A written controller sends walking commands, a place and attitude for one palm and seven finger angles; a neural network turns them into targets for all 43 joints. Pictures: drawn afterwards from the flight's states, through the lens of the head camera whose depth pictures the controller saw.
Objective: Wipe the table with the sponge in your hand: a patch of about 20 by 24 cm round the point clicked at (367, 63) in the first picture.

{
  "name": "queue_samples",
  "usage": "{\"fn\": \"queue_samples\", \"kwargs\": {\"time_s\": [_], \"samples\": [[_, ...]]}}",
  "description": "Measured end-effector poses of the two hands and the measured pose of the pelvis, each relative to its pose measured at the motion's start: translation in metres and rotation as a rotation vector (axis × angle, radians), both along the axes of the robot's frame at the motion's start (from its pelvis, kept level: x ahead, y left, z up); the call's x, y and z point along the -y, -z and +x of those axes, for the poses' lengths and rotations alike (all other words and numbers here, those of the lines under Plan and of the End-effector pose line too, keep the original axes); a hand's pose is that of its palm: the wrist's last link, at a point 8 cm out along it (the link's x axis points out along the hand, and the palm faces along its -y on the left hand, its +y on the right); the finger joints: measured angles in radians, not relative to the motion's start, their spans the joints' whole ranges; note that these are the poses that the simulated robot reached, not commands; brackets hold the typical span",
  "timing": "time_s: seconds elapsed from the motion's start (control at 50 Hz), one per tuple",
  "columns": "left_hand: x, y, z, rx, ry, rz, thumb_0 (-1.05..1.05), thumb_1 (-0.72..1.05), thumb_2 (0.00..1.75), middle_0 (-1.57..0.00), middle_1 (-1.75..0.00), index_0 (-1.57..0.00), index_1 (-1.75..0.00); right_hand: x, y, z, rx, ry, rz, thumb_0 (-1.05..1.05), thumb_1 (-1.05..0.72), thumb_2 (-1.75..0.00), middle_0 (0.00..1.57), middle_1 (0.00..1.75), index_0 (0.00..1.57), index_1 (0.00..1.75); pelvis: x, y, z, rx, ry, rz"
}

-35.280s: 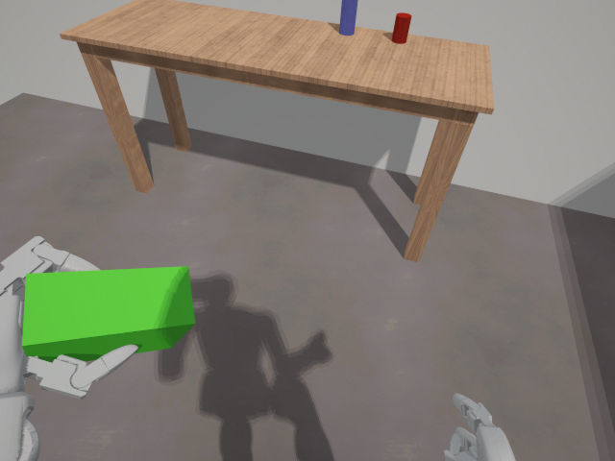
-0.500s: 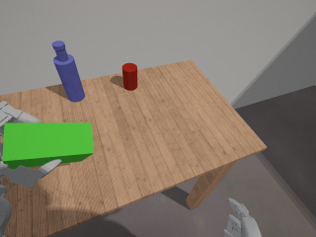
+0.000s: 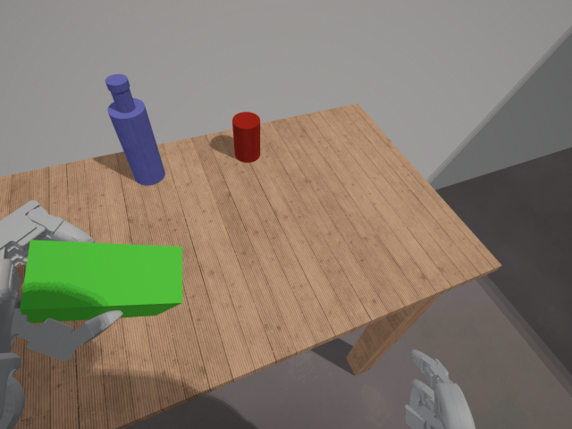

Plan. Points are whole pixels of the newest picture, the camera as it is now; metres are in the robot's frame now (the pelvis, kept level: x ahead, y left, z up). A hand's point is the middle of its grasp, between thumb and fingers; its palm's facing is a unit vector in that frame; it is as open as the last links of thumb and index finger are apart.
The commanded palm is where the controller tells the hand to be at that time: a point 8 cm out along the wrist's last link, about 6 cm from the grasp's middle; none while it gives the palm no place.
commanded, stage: look again from close up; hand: left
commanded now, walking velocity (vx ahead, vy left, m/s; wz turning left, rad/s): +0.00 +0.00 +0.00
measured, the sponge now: (127, 284) +0.24 +0.20 +0.12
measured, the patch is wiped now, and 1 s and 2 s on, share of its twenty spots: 0.00 0.00 0.00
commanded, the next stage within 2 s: shuffle to correct the standing spot in 0.32 s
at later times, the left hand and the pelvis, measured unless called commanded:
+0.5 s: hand (98, 284) +0.22 +0.22 +0.15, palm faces +0.35 -0.85 -0.39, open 10.1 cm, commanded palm +0.16 +0.25 +0.17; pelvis +0.00 -0.03 +0.00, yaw +0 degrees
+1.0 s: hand (155, 275) +0.23 +0.16 +0.16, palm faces +0.30 -0.86 -0.40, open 10.1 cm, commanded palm +0.17 +0.20 +0.17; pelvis +0.01 -0.07 +0.00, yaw -1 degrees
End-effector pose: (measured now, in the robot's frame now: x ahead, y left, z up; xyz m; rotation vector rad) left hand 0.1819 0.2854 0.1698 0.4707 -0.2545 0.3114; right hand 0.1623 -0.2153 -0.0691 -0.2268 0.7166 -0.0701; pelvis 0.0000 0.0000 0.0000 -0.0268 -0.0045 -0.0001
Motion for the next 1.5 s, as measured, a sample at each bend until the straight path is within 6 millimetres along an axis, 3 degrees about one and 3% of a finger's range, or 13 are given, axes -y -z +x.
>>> {"fn": "queue_samples", "kwargs": {"time_s": [0.14, 0.34, 0.58, 0.78, 1.08, 1.24, 1.5], "samples": [[0.008, 0.006, -0.002, -0.023, -0.013, -0.021, -0.01, -0.50, 1.03, -0.74, -1.34, -0.75, -1.33, 0.016, -0.001, -0.006, 0.000, 0.029, -0.010, 0.01, -0.90, -0.90, 0.20, 0.30, 0.21, 0.30, 0.010, 0.000, -0.001, 0.005, 0.000, -0.002], [0.025, -0.004, -0.002, 0.012, 0.002, -0.016, -0.01, -0.50, 1.03, -0.74, -1.34, -0.75, -1.33, 0.035, -0.004, -0.004, 0.027, 0.048, -0.020, 0.01, -0.90, -0.90, 0.20, 0.30, 0.21, 0.30, 0.021, -0.001, 0.000, 0.006, 0.003, -0.002], [0.033, 0.003, 0.003, -0.024, -0.007, -0.040, -0.01, -0.50, 1.04, -0.74, -1.34, -0.75, -1.33, 0.042, -0.004, 0.000, 0.022, 0.044, -0.010, 0.01, -0.90, -0.90, 0.20, 0.30, 0.21, 0.30, 0.032, -0.002, 0.002, 0.001, 0.007, 0.007], [0.052, -0.003, 0.012, -0.017, 0.020, -0.033, -0.01, -0.50, 1.04, -0.74, -1.34, -0.75, -1.33, 0.052, -0.004, 0.004, 0.019, 0.040, 0.016, 0.01, -0.90, -0.90, 0.20, 0.30, 0.21, 0.30, 0.049, -0.002, 0.004, -0.011, 0.014, 0.011], [0.092, -0.008, 0.013, -0.038, 0.040, -0.012, -0.01, -0.50, 1.04, -0.73, -1.34, -0.75, -1.33, 0.102, 0.003, 0.007, 0.012, 0.076, 0.004, 0.01, -0.90, -0.90, 0.20, 0.30, 0.21, 0.30, 0.084, 0.003, 0.008, -0.013, 0.011, 0.010], [0.107, 0.000, 0.013, -0.043, 0.026, -0.045, -0.01, -0.50, 1.04, -0.73, -1.34, -0.75, -1.33, 0.124, 0.010, 0.003, -0.002, 0.100, -0.006, 0.01, -0.90, -0.90, 0.20, 0.30, 0.20, 0.30, 0.099, 0.009, 0.011, -0.014, 0.008, 0.009], [0.114, -0.005, 0.018, -0.020, 0.047, -0.019, -0.01, -0.50, 1.04, -0.73, -1.34, -0.75, -1.33, 0.128, 0.011, 0.002, -0.019, 0.101, -0.001, 0.01, -0.90, -0.90, 0.20, 0.30, 0.20, 0.30, 0.107, 0.010, 0.011, -0.004, 0.013, 0.012]]}}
